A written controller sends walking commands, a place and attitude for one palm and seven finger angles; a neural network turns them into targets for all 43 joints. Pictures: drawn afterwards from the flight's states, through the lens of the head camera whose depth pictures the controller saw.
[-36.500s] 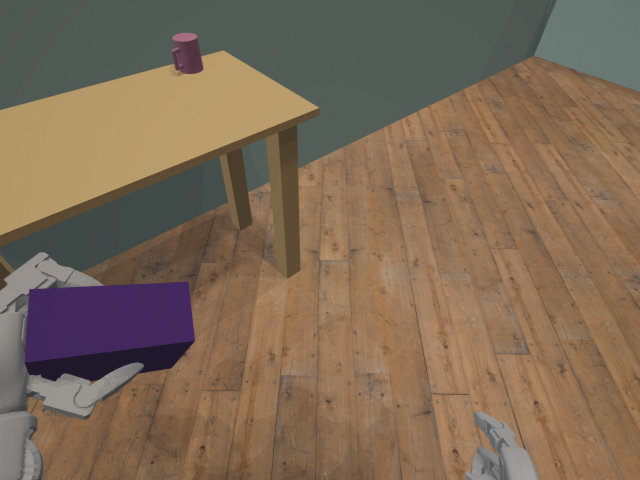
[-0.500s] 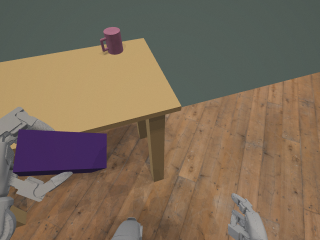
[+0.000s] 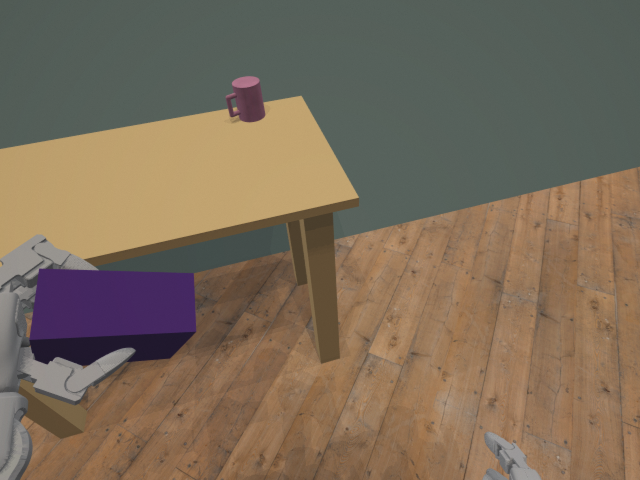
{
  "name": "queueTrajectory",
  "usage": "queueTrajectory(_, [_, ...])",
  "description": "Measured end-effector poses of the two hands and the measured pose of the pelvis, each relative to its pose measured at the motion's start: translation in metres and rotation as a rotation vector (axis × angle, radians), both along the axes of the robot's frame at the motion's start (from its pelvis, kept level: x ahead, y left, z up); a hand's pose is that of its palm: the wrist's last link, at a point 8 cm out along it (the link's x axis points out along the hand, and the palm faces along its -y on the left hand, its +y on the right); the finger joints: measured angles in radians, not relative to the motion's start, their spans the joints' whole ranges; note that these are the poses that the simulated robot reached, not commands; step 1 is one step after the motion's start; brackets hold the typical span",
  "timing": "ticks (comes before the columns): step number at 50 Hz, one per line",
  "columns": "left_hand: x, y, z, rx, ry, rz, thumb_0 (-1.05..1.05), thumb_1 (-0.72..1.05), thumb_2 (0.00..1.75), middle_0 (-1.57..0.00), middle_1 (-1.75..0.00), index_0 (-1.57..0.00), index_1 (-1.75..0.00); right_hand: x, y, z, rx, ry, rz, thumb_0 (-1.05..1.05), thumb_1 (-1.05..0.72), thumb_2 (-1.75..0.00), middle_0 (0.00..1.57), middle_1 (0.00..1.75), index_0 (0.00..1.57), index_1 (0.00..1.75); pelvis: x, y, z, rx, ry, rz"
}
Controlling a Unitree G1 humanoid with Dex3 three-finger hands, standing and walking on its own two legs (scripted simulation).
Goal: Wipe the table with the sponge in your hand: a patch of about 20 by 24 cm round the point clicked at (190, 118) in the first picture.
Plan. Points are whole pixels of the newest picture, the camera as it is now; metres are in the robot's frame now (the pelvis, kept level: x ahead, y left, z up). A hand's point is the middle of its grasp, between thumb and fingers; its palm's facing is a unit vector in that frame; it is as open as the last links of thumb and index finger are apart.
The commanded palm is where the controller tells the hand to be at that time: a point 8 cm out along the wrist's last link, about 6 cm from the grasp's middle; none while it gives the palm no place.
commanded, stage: stop stepping back and stand still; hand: left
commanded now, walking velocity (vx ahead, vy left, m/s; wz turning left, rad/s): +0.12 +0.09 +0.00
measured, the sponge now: (138, 320) +0.23 +0.19 +0.16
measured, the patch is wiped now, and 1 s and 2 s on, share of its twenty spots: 0.95 0.95 0.95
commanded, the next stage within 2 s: stand and wait in 0.68 s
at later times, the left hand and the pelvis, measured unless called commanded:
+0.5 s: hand (100, 369) +0.17 +0.20 +0.17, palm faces +0.37 -0.81 -0.45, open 10.0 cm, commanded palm +0.13 +0.24 +0.21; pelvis -0.03 -0.04 +0.01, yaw -1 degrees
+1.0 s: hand (99, 349) +0.19 +0.21 +0.18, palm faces +0.32 -0.86 -0.39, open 10.0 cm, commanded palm +0.15 +0.25 +0.21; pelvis -0.02 -0.02 +0.03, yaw -2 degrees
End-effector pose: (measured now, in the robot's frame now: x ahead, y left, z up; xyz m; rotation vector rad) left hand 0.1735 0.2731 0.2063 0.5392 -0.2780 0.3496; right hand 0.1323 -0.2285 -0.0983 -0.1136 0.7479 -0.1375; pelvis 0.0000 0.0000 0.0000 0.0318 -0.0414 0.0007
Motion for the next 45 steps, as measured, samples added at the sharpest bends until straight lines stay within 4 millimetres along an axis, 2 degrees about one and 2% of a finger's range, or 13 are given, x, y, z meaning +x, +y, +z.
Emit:
queueTrajectory(3, [-0.01,-0.012,-0.006,-0.061,0.016,-0.018,-0.01,-0.5,1.05,-0.74,-1.34,-0.75,-1.34,-0.005,0.002,0.0,0.018,0.05,0.031,0.01,-0.9,-0.9,0.2,0.3,0.2,0.3,-0.012,-0.006,0.006,-0.004,-0.005,-0.005])
queueTrajectory(7, [-0.023,-0.027,-0.005,-0.086,0.062,-0.053,-0.01,-0.5,1.05,-0.74,-1.34,-0.75,-1.34,-0.014,-0.002,0.019,0.017,0.059,0.017,0.01,-0.9,-0.9,0.2,0.3,0.21,0.3,-0.018,-0.014,0.021,0.014,0.016,-0.015])
queueTrajectory(11, [-0.028,-0.031,0.003,-0.077,0.069,-0.066,-0.01,-0.5,1.05,-0.74,-1.34,-0.75,-1.34,-0.019,-0.013,0.042,-0.029,0.03,0.003,0.01,-0.9,-0.9,0.2,0.3,0.21,0.3,-0.023,-0.019,0.032,0.034,0.032,-0.035])
queueTrajectory(14, [-0.027,-0.03,0.006,-0.065,0.037,-0.072,-0.01,-0.5,1.05,-0.74,-1.34,-0.75,-1.34,-0.018,-0.025,0.051,-0.079,-0.016,-0.001,0.01,-0.9,-0.9,0.2,0.3,0.21,0.3,-0.028,-0.018,0.029,0.011,0.033,-0.043])
queueTrajectory(17, [-0.025,-0.027,0.006,-0.042,0.014,-0.065,-0.01,-0.5,1.05,-0.74,-1.34,-0.75,-1.34,-0.016,-0.037,0.052,-0.101,-0.052,-0.012,0.01,-0.9,-0.9,0.2,0.3,0.2,0.3,-0.038,-0.019,0.022,0.002,0.013,-0.031])
queueTrajectory(21, [-0.029,-0.025,-0.001,-0.028,0.06,-0.01,-0.01,-0.5,1.05,-0.74,-1.34,-0.75,-1.34,-0.018,-0.045,0.044,-0.056,-0.074,-0.042,0.01,-0.9,-0.9,0.2,0.3,0.2,0.3,-0.036,-0.026,0.017,0.019,0.012,-0.023])
queueTrajectory(24, [-0.037,-0.031,-0.011,-0.027,0.094,0.025,-0.01,-0.5,1.05,-0.74,-1.34,-0.75,-1.34,-0.02,-0.049,0.03,-0.043,-0.049,-0.019,0.01,-0.9,-0.9,0.2,0.3,0.2,0.3,-0.034,-0.036,0.011,0.011,0.015,-0.019])
queueTrajectory(27, [-0.042,-0.043,-0.017,-0.094,0.098,0.024,-0.01,-0.5,1.05,-0.74,-1.34,-0.75,-1.34,-0.024,-0.051,0.023,-0.042,0.028,0.015,0.01,-0.9,-0.9,0.2,0.3,0.2,0.3,-0.036,-0.042,0.015,-0.022,0.001,-0.001])
queueTrajectory(33, [-0.039,-0.056,-0.004,-0.11,0.074,-0.012,-0.01,-0.5,1.05,-0.74,-1.34,-0.75,-1.34,-0.025,-0.051,0.036,-0.054,0.069,0.024,0.01,-0.9,-0.9,0.2,0.3,0.2,0.3,-0.033,-0.048,0.03,0.002,0.016,-0.01])
queueTrajectory(38, [-0.027,-0.048,0.002,-0.079,0.057,-0.024,-0.01,-0.5,1.05,-0.74,-1.34,-0.75,-1.34,-0.011,-0.052,0.04,-0.072,0.024,-0.003,0.01,-0.9,-0.9,0.2,0.3,0.2,0.3,-0.028,-0.041,0.027,-0.033,0.028,-0.012])
queueTrajectory(45, [-0.018,-0.033,-0.008,-0.099,0.12,-0.019,-0.01,-0.5,1.05,-0.74,-1.34,-0.75,-1.34,0.007,-0.044,0.055,-0.08,-0.034,-0.016,0.01,-0.9,-0.9,0.2,0.3,0.2,0.3,-0.023,-0.029,0.03,-0.033,0.023,-0.031])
